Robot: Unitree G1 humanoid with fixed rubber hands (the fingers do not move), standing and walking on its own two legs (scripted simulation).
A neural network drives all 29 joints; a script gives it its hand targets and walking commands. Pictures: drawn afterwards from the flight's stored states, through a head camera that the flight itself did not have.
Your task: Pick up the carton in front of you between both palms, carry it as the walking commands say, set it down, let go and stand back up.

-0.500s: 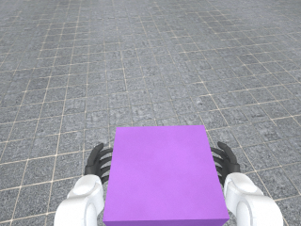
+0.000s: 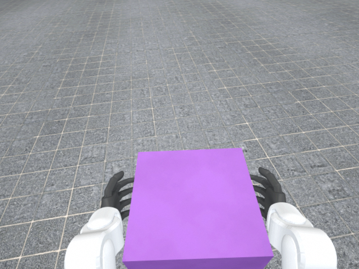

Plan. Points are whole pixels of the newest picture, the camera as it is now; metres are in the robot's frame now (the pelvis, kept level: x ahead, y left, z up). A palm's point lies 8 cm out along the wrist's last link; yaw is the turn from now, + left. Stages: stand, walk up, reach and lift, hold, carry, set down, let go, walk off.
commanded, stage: carry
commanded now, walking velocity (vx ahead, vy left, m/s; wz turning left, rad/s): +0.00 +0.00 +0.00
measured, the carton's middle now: (192, 224) +0.24 +0.00 +0.02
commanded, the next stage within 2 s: hold in 1.70 s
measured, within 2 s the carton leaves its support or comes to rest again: neither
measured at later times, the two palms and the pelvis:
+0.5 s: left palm (123, 220) +0.24 +0.14 +0.05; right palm (272, 218) +0.24 -0.16 +0.05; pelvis +0.00 +0.00 -0.01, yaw -1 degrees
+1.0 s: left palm (122, 231) +0.23 +0.15 +0.01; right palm (264, 230) +0.23 -0.15 +0.01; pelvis -0.05 +0.01 -0.01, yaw -1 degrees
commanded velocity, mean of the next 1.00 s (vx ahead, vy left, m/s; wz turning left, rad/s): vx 0.00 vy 0.00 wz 0.00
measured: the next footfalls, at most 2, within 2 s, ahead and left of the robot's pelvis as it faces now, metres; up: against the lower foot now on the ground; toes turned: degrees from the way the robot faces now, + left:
none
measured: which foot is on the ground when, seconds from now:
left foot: down 0.00-1.00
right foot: down 0.00-1.00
